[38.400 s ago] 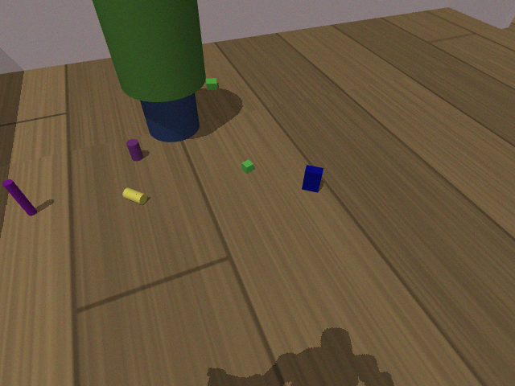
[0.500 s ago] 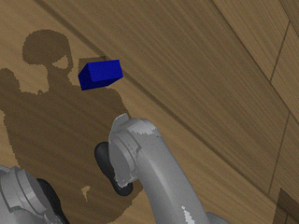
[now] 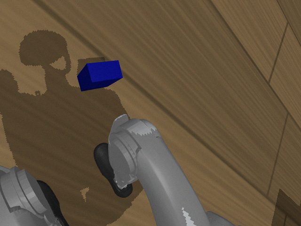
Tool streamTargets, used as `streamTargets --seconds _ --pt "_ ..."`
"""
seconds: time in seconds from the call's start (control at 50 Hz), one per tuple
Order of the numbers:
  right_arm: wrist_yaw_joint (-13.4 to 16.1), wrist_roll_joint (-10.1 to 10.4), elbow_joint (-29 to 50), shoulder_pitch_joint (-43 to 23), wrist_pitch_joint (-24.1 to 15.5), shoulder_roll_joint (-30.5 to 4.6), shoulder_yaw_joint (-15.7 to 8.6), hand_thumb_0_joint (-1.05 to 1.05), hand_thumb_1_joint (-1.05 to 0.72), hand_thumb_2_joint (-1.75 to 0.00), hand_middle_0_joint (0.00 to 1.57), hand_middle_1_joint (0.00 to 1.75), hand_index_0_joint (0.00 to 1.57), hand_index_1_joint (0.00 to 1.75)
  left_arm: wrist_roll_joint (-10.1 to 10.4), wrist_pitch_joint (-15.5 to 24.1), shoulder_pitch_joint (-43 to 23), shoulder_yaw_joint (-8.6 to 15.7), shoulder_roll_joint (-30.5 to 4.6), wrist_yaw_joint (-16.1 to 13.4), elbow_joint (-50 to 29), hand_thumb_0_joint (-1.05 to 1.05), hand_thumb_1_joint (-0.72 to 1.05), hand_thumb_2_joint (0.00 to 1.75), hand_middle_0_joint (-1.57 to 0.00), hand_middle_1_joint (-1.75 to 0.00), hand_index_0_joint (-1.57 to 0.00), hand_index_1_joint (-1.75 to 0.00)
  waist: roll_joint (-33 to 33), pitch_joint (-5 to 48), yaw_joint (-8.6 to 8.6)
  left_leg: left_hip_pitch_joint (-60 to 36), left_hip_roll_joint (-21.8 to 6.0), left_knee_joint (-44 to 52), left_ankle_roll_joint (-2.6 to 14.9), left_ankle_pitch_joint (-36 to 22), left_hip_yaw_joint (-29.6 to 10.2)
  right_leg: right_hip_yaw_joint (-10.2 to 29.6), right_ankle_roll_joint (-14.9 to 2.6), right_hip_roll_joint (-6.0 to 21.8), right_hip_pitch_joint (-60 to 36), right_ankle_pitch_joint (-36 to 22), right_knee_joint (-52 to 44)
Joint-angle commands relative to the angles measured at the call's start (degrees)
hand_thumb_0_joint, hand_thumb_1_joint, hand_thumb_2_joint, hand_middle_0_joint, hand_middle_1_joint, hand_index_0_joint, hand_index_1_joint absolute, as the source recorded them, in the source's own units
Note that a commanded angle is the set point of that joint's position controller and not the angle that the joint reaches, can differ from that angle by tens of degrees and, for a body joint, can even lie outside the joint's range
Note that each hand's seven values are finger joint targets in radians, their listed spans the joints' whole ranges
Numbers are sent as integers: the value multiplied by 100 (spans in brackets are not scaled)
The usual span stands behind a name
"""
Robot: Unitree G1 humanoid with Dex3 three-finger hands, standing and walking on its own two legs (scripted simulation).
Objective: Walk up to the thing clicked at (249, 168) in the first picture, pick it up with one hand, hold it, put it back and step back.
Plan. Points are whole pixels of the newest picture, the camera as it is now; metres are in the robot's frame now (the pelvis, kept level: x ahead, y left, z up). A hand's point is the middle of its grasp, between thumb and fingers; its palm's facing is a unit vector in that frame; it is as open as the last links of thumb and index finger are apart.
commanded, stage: open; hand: left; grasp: from above
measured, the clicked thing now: out of the picture +0.46 +0.32 -0.30
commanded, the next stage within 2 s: withdraw in 0.38 s
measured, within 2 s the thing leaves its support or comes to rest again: neither
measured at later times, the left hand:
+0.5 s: hand out of the picture +0.46 +0.29 -0.27, palm faces -0.16 -0.42 -0.89, open 14.0 cm
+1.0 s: hand out of the picture +0.46 +0.34 -0.11, palm faces -0.30 -0.27 -0.91, open 14.0 cm
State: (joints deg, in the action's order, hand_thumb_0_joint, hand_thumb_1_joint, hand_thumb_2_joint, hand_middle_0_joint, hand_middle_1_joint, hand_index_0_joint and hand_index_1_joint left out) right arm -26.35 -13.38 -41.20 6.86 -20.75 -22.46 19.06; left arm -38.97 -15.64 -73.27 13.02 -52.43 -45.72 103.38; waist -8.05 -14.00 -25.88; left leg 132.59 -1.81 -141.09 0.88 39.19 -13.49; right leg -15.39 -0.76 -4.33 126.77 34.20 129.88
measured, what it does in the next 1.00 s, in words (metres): stands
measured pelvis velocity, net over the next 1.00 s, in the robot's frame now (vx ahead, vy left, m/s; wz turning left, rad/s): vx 0.00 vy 0.00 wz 0.07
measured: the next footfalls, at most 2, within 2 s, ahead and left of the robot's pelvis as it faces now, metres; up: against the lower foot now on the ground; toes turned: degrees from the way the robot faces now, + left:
none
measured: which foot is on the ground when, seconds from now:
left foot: down 0.00-1.00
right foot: down 0.00-1.00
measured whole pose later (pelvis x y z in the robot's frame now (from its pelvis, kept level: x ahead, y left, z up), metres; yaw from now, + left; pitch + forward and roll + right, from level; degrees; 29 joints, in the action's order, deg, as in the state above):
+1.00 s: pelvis +0.00 +0.00 +0.02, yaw +4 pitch +32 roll -10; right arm -21.0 -5.9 -44.8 10.9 -12.9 -18.7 8.8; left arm -46.8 -19.6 -60.9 0.3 -38.4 -21.2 82.2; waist 3.9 2.3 -16.6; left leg 129.6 -2.2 -135.6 2.1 39.5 -7.6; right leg -10.2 -0.6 -3.9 125.8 35.9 128.0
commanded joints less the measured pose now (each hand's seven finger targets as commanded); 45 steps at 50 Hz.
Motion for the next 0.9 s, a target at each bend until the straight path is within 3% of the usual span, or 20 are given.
streamTargets --seconds 0.0,0.12,0.24,0.26,0.32,0.4,0.44,0.48,0.54,0.62,0.66,0.7,0.72,0.74,0.76,0.78,0.8,0.84,0.88 --pt "-25 5 -249 1374 -16 -1848 -405 0 -89 -90 20 30 20 30 -163 15 -1545 -219 -840 -238 -547 0 -45 92 -24 -80 -20 -84 3158 3720 -465 -2597 -173 1383 -71 -891 193 -7 9 -189 -2381 -1159 -1216" --pt "-13 -7 -247 1435 -53 -1941 -443 0 -89 -90 20 30 20 30 -47 31 -1532 -221 -739 -239 -433 0 -47 96 -21 -82 -17 -86 3096 3791 -510 -2685 -192 1441 -85 -985 136 -27 26 -202 -2480 -1287 -1216" --pt "10 -9 -271 1368 -82 -1892 -384 0 -89 -90 20 30 20 30 -71 36 -1524 -253 -839 -208 -417 0 -51 98 -16 -86 -12 -90 3047 3706 -460 -2507 -162 1352 -57 -926 207 -5 38 -207 -2435 -1195 -1257" --pt "12 -22 -230 1381 -82 -1907 -383 0 -89 -90 20 30 20 30 -57 42 -1508 -290 -794 -178 -447 0 -53 100 -16 -86 -12 -90 2991 3749 -527 -2584 -154 1356 -54 -962 204 2 44 -216 -2513 -1237 -1274" --pt "33 -21 -273 1380 -99 -1894 -377 0 -89 -90 20 30 20 30 -121 50 -1471 -197 -1004 -213 -455 0 -52 99 -16 -86 -12 -90 2964 3763 -438 -2402 -147 1350 -29 -893 244 52 54 -224 -2583 -1151 -1329" --pt "5 -20 -235 1411 -88 -1884 -372 0 -88 -90 20 30 20 30 -161 26 -1435 -143 -1000 -249 -464 0 -50 97 -16 -87 -12 -90 3083 3814 -418 -2605 -181 1437 -74 -938 178 -5 28 -202 -2513 -1178 -1285" --pt "-3 -37 -224 1456 -81 -1931 -393 0 -88 -90 20 30 20 30 -138 20 -1479 -166 -919 -257 -458 0 -50 97 -17 -85 -13 -89 3169 3835 -509 -2764 -191 1461 -86 -990 137 -38 19 -198 -2486 -1234 -1268" --pt "0 -8 -254 1377 -95 -1903 -403 0 -90 -90 20 30 20 30 -108 15 -1542 -148 -890 -282 -507 0 -49 95 -10 -94 -11 -97 3263 3787 -457 -2888 -229 1505 -130 -988 67 -76 4 -177 -2340 -1272 -1201" --pt "11 -21 -275 1430 -93 -1918 -477 0 -91 -90 20 30 20 30 -115 24 -1793 -165 -906 -272 -792 0 -48 94 -11 -96 -12 -95 3454 3972 -480 -3003 -221 1499 -114 -1005 123 -28 -3 -186 -2466 -1304 -1238" --pt "-21 62 -310 1589 -15 -1747 -589 0 -91 -90 20 30 20 30 -214 -47 -2025 10 -994 -189 -1588 0 -49 94 -12 -95 -12 -94 3999 4668 -279 -3522 -244 1514 -147 -1524 257 58 -29 -175 -2699 -1724 -1229" --pt "-26 165 -343 1581 60 -1609 -653 0 -91 -90 20 30 20 30 -205 -131 -2107 -27 -911 -30 -2180 0 -49 94 -11 -95 -11 -94 4288 5050 -125 -3719 -242 1555 -175 -1700 335 82 -53 -181 -2788 -1910 -1175" --pt "62 350 -318 1571 152 -1546 -869 0 -92 -91 20 30 20 30 -229 -254 -1752 -108 -763 240 -2940 0 -50 94 -11 -93 -11 -93 4661 5865 183 -4109 -207 1664 -194 -1988 459 161 -102 -216 -2948 -2145 -1177" --pt "122 472 -302 1584 214 -1469 -986 0 -92 -91 20 30 20 30 -278 -342 -1509 -317 -435 426 -3054 0 -51 94 -12 -93 -12 -93 4655 6073 290 -4031 -171 1741 -184 -1999 499 203 -135 -238 -2945 -2209 -1149" --pt "157 596 -240 1467 254 -1363 -1019 0 -93 -92 20 30 20 30 -346 -459 -1100 -569 -113 659 -2838 0 -51 94 -12 -93 -12 -93 4472 5861 340 -3743 -145 1794 -164 -1814 510 211 -160 -258 -2723 -2072 -1142" --pt "199 663 -451 1674 364 -1292 -1087 0 -94 -92 20 30 20 30 -522 -570 -543 -623 -151 902 -2664 0 -52 95 -10 -94 -10 -94 4300 5587 499 -3325 -106 1802 -122 -1745 640 289 -169 -312 -2729 -2023 -1201" --pt "239 732 -460 1675 432 -1205 -1134 0 -94 -92 20 30 20 30 -656 -623 -431 -657 -180 1131 -2812 0 -52 95 -10 -95 -10 -95 4147 5506 637 -2944 -72 1753 -83 -1620 673 331 -188 -303 -2579 -1890 -1157" --pt "265 741 -520 1684 527 -1062 -1154 0 -93 -91 20 30 20 30 -755 -687 -142 -838 87 1349 -2573 0 -50 93 -13 -93 -13 -93 3813 5265 725 -2536 -74 1691 -23 -1496 764 432 -168 -345 -2677 -1840 -1222" --pt "333 751 -509 1789 627 -1169 -1325 0 -92 -90 20 30 20 30 -856 -706 19 -1039 408 1667 -2694 0 -48 93 -13 -94 -13 -94 3086 5099 676 -2100 -54 1718 67 -1309 784 498 -108 -339 -2671 -1646 -1332" --pt "427 774 -504 1830 687 -1194 -1434 0 -91 -90 20 30 20 30 -807 -616 -31 -1256 729 2014 -2725 0 -53 97 -8 -100 -9 -99 2548 4880 613 -1878 -8 1883 131 -969 765 561 -86 -345 -2573 -1145 -1508"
